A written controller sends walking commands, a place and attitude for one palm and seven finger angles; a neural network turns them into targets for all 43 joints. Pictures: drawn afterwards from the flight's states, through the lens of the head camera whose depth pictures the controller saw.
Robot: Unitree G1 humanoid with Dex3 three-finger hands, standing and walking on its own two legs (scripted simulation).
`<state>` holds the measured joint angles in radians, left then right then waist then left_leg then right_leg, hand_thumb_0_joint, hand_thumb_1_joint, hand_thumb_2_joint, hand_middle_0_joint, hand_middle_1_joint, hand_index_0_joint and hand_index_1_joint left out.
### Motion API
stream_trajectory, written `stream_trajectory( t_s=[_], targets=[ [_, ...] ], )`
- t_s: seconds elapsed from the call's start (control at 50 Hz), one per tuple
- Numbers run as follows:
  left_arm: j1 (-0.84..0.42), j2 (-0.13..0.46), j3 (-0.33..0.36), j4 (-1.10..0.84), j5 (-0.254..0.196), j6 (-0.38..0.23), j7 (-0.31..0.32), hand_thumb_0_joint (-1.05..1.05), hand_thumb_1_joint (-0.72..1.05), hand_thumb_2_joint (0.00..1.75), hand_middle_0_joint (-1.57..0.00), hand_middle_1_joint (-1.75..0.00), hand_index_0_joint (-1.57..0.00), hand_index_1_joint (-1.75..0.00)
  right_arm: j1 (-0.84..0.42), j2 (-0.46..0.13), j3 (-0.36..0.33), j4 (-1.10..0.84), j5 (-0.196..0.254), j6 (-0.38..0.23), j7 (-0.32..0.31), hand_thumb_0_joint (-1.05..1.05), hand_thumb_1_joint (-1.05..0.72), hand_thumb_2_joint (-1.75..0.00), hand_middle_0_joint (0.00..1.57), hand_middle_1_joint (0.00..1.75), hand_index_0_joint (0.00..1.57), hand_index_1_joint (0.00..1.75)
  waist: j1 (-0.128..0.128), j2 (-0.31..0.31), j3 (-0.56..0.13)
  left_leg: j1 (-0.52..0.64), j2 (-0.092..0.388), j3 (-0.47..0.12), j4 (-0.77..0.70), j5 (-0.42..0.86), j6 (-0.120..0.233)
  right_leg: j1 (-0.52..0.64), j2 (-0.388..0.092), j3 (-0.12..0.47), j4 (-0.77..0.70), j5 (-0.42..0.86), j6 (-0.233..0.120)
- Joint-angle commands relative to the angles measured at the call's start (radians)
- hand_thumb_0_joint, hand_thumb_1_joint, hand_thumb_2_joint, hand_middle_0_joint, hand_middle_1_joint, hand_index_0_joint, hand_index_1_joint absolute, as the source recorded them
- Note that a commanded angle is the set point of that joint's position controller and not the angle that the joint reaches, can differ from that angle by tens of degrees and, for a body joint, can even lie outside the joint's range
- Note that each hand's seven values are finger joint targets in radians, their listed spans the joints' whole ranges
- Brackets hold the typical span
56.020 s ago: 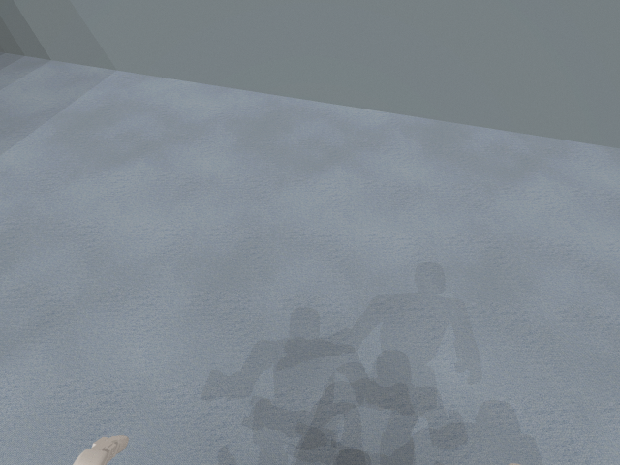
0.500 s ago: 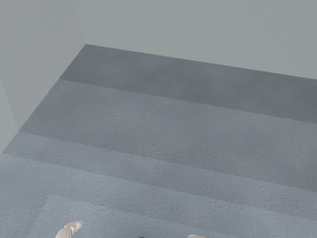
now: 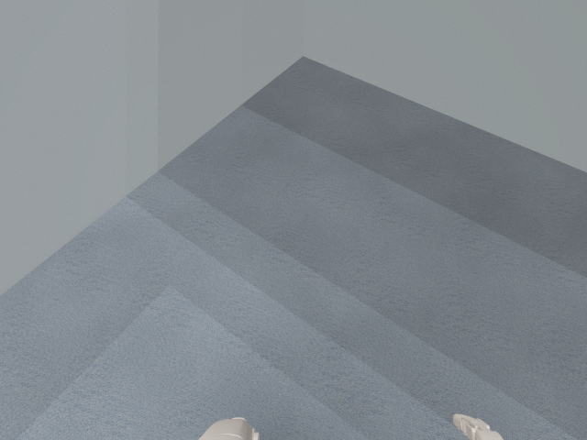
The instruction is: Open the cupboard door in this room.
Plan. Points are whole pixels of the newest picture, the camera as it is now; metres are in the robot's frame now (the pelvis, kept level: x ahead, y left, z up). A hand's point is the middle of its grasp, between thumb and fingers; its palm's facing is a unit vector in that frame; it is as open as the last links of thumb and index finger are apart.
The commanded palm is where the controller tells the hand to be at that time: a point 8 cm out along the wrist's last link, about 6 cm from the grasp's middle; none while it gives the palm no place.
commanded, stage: turn to face it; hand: left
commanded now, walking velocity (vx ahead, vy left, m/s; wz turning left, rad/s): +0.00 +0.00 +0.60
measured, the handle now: out of the picture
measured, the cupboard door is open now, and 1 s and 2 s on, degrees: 44 44 44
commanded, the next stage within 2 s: none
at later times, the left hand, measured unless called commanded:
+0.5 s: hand out of the picture +0.11 +0.22 -0.15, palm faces +0.25 -0.94 -0.25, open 7.4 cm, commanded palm none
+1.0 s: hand out of the picture -0.05 +0.19 -0.19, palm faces +0.59 -0.77 -0.24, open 7.3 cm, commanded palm none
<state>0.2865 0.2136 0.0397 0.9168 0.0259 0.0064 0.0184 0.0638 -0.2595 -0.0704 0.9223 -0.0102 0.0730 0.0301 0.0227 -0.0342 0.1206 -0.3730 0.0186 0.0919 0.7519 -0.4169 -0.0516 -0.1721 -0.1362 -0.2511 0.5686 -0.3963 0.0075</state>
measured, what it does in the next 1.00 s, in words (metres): steps on the spot, turning left: left foot, then right foot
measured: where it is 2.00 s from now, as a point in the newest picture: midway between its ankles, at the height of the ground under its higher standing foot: outside the picture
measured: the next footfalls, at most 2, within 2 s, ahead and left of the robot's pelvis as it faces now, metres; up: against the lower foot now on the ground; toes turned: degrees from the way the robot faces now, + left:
left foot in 0.04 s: +0.04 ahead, +0.11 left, +0.00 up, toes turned +8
right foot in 0.54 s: +0.10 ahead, -0.12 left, +0.00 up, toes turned +16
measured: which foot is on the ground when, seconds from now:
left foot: up 0.00-0.02, down 0.04-0.54, up 0.56-0.96, down 0.98-1.00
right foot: down 0.00-0.04, up 0.06-0.52, down 0.54-0.98, up 1.00-1.00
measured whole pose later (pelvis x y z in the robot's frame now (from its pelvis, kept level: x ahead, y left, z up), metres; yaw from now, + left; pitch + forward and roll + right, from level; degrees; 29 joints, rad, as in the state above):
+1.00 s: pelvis +0.04 +0.00 -0.01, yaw +36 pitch +1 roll +1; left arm 0.26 0.25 0.06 0.91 0.02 0.03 0.01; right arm 0.07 -0.25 -0.07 0.90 -0.01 0.04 0.03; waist 0.01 -0.06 0.12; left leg -0.33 -0.01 0.11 0.64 -0.29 0.02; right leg -0.27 -0.19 -0.23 0.80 -0.49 0.06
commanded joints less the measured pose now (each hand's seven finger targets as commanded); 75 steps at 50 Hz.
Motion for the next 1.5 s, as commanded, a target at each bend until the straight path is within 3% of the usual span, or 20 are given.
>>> stream_trajectory(
  t_s=[0.0, 0.02, 0.04, 0.06, 0.18, 0.38, 0.46, 0.48, 0.52, 0.54, 0.62, 0.82, 0.9, 0.92, 0.96, 0.98, 1.08, 1.42, 1.46, 1.48],
  targets=[
    [-0.011, 0.213, 0.057, -0.068, -0.013, -0.016, 0.005, 0.00, 0.90, 0.90, -0.20, -0.30, -0.20, -0.30, 0.144, -0.120, -0.022, -0.058, -0.007, -0.045, -0.008, 0.00, -0.90, -0.90, 0.20, 0.30, 0.20, 0.30, -0.096, -0.075, -0.252, 0.323, 0.013, -0.003, -0.305, 0.327, 0.059, -0.023, -0.181, 0.073, 0.224, 0.720, -0.013],
    [-0.040, 0.146, 0.044, -0.107, -0.020, -0.012, -0.006, 0.00, 0.90, 0.90, -0.20, -0.30, -0.20, -0.30, 0.224, -0.243, -0.055, -0.045, -0.014, -0.055, -0.015, 0.00, -0.90, -0.90, 0.20, 0.30, 0.20, 0.30, -0.140, 0.238, -0.303, 0.527, 0.300, -0.380, -0.328, 0.696, 0.196, -0.335, -0.023, 0.049, 0.478, 0.014, 0.067],
    [-0.094, 0.128, 0.032, -0.145, -0.016, 0.001, 0.000, 0.00, 0.90, 0.90, -0.20, -0.30, -0.20, -0.30, 0.284, -0.292, -0.063, -0.031, 0.000, -0.050, -0.023, 0.00, -0.90, -0.90, 0.20, 0.30, 0.20, 0.30, -0.148, 0.275, -0.333, 0.535, 0.431, -0.537, -0.318, 1.046, 0.318, -0.453, 0.030, 0.173, 0.628, -0.275, 0.076],
    [-0.124, 0.151, 0.033, -0.158, -0.011, 0.012, 0.008, 0.00, 0.90, 0.90, -0.20, -0.30, -0.20, -0.30, 0.257, -0.271, -0.056, -0.036, 0.000, -0.045, -0.026, 0.00, -0.90, -0.90, 0.20, 0.30, 0.20, 0.30, -0.129, 0.138, -0.277, 0.455, 0.433, -0.435, -0.320, 0.912, 0.324, -0.452, -0.005, 0.236, 0.655, -0.242, 0.068],
    [-0.064, 0.133, 0.048, -0.074, -0.002, 0.032, -0.011, 0.00, 0.90, 0.90, -0.20, -0.30, -0.20, -0.30, 0.082, -0.176, -0.026, -0.077, -0.004, -0.066, -0.046, 0.00, -0.90, -0.90, 0.20, 0.30, 0.20, 0.30, -0.019, 0.154, -0.151, 0.217, 0.193, -0.290, -0.415, 0.575, 0.194, -0.389, 0.031, 0.260, 0.619, 0.047, 0.093],
    [-0.198, 0.108, 0.036, -0.139, -0.012, 0.016, -0.004, 0.00, 0.90, 0.90, -0.20, -0.30, -0.20, -0.30, 0.170, -0.173, -0.044, -0.053, -0.014, -0.060, -0.043, 0.00, -0.90, -0.90, 0.20, 0.30, 0.20, 0.30, -0.058, 0.194, -0.167, 0.231, 0.178, -0.419, -0.363, 0.610, 0.221, -0.295, 0.102, 0.248, 0.264, -0.022, 0.090],
    [-0.099, 0.119, 0.039, -0.121, -0.021, -0.002, 0.003, 0.00, 0.90, 0.90, -0.20, -0.30, -0.20, -0.30, 0.128, -0.169, -0.051, -0.066, -0.006, -0.054, -0.045, 0.00, -0.90, -0.90, 0.20, 0.30, 0.20, 0.30, -0.010, 0.207, -0.199, 0.129, 0.137, -0.449, -0.263, 0.656, 0.176, -0.045, 0.139, 0.238, -0.032, 0.122, 0.068],
    [-0.056, 0.140, 0.046, -0.108, -0.021, -0.014, 0.008, 0.00, 0.90, 0.90, -0.20, -0.30, -0.20, -0.30, 0.123, -0.142, -0.048, -0.069, 0.002, -0.056, -0.043, 0.00, -0.90, -0.90, 0.20, 0.30, 0.20, 0.30, 0.012, 0.137, -0.223, 0.051, 0.091, -0.431, -0.212, 0.533, 0.132, 0.099, 0.097, 0.263, -0.184, 0.244, 0.060],
    [-0.003, 0.276, 0.069, -0.098, 0.000, -0.022, 0.023, 0.00, 0.90, 0.90, -0.20, -0.30, -0.20, -0.30, 0.140, -0.067, -0.039, -0.096, 0.009, -0.056, -0.037, 0.00, -0.90, -0.90, 0.20, 0.30, 0.20, 0.30, 0.033, -0.266, -0.250, -0.241, -0.110, -0.141, 0.218, -0.243, 0.001, 0.253, -0.375, 0.649, -0.256, 0.575, -0.128],
    [-0.020, 0.250, 0.055, -0.104, -0.006, -0.019, 0.025, 0.00, 0.90, 0.90, -0.20, -0.30, -0.20, -0.30, 0.145, -0.099, -0.042, -0.087, -0.002, -0.046, -0.032, 0.00, -0.90, -0.90, 0.20, 0.30, 0.20, 0.30, 0.016, -0.180, -0.215, -0.210, -0.048, -0.181, 0.391, -0.214, 0.013, 0.129, -0.365, 0.570, -0.236, 0.562, -0.177],
    [-0.130, 0.128, 0.025, -0.125, -0.016, -0.020, 0.020, 0.00, 0.90, 0.90, -0.20, -0.30, -0.20, -0.30, 0.147, -0.067, -0.035, -0.033, -0.006, -0.015, -0.011, 0.00, -0.90, -0.90, 0.20, 0.30, 0.20, 0.30, -0.052, -0.194, -0.119, -0.225, 0.006, -0.118, 0.509, 0.011, -0.025, 0.057, -0.162, 0.260, -0.209, 0.690, -0.093],
    [0.003, 0.186, 0.054, -0.079, 0.000, -0.018, 0.018, 0.00, 0.90, 0.90, -0.20, -0.30, -0.20, -0.30, -0.002, -0.027, -0.006, -0.069, 0.000, -0.022, 0.001, 0.00, -0.90, -0.90, 0.20, 0.30, 0.20, 0.30, 0.016, -0.184, -0.144, -0.110, 0.005, 0.009, 0.067, -0.013, -0.013, 0.178, -0.216, 0.154, -0.127, 0.816, -0.111],
    [-0.019, 0.212, 0.065, -0.079, -0.001, -0.012, 0.009, 0.00, 0.90, 0.90, -0.20, -0.30, -0.20, -0.30, 0.057, -0.055, -0.012, -0.073, -0.001, -0.035, -0.002, 0.00, -0.90, -0.90, 0.20, 0.30, 0.20, 0.30, -0.028, -0.163, -0.170, 0.086, -0.022, 0.041, -0.165, 0.093, 0.022, 0.087, -0.225, 0.102, 0.001, 0.752, -0.069],
    [-0.042, 0.208, 0.066, -0.085, -0.010, -0.010, 0.006, 0.00, 0.90, 0.90, -0.20, -0.30, -0.20, -0.30, 0.139, -0.089, -0.022, -0.054, -0.005, -0.042, -0.003, 0.00, -0.90, -0.90, 0.20, 0.30, 0.20, 0.30, -0.081, -0.095, -0.215, 0.243, -0.010, 0.014, -0.287, 0.247, 0.040, -0.001, -0.204, 0.067, 0.139, 0.660, -0.028],
    [-0.118, 0.101, 0.032, -0.161, -0.017, 0.002, -0.003, 0.00, 0.90, 0.90, -0.20, -0.30, -0.20, -0.30, 0.283, -0.276, -0.069, -0.035, -0.007, -0.051, -0.017, 0.00, -0.90, -0.90, 0.20, 0.30, 0.20, 0.30, -0.149, 0.338, -0.292, 0.476, 0.400, -0.527, -0.353, 0.907, 0.269, -0.431, 0.019, 0.113, 0.584, -0.281, 0.083],
    [-0.139, 0.137, 0.037, -0.171, -0.010, 0.016, 0.005, 0.00, 0.90, 0.90, -0.20, -0.30, -0.20, -0.30, 0.284, -0.274, -0.061, -0.024, -0.004, -0.047, -0.024, 0.00, -0.90, -0.90, 0.20, 0.30, 0.20, 0.30, -0.136, 0.205, -0.293, 0.437, 0.432, -0.486, -0.346, 0.857, 0.314, -0.443, 0.000, 0.231, 0.644, -0.270, 0.066],
    [-0.095, 0.134, 0.052, -0.087, 0.000, 0.034, -0.012, 0.00, 0.90, 0.90, -0.20, -0.30, -0.20, -0.30, 0.086, -0.171, -0.028, -0.076, -0.007, -0.063, -0.046, 0.00, -0.90, -0.90, 0.20, 0.30, 0.20, 0.30, -0.030, 0.159, -0.130, 0.198, 0.203, -0.318, -0.440, 0.482, 0.183, -0.415, 0.016, 0.262, 0.657, 0.045, 0.086],
    [-0.122, 0.110, 0.039, -0.126, -0.023, 0.005, 0.007, 0.00, 0.90, 0.90, -0.20, -0.30, -0.20, -0.30, 0.150, -0.162, -0.051, -0.055, -0.010, -0.051, -0.046, 0.00, -0.90, -0.90, 0.20, 0.30, 0.20, 0.30, -0.028, 0.201, -0.211, 0.162, 0.137, -0.503, -0.305, 0.639, 0.195, -0.096, 0.148, 0.248, 0.032, 0.060, 0.064],
    [-0.032, 0.169, 0.052, -0.104, -0.018, -0.015, 0.016, 0.00, 0.90, 0.90, -0.20, -0.30, -0.20, -0.30, 0.138, -0.112, -0.047, -0.062, 0.008, -0.054, -0.039, 0.00, -0.90, -0.90, 0.20, 0.30, 0.20, 0.30, 0.018, 0.056, -0.255, -0.027, 0.056, -0.447, -0.188, 0.400, 0.112, 0.202, 0.040, 0.338, -0.235, 0.261, 0.041],
    [-0.022, 0.251, 0.069, -0.101, -0.004, -0.022, 0.026, 0.00, 0.90, 0.90, -0.20, -0.30, -0.20, -0.30, 0.152, -0.047, -0.039, -0.078, 0.015, -0.056, -0.036, 0.00, -0.90, -0.90, 0.20, 0.30, 0.20, 0.30, 0.022, -0.248, -0.253, -0.232, -0.095, -0.232, 0.036, -0.062, 0.023, 0.328, -0.252, 0.601, -0.277, 0.404, -0.060]
  ],
)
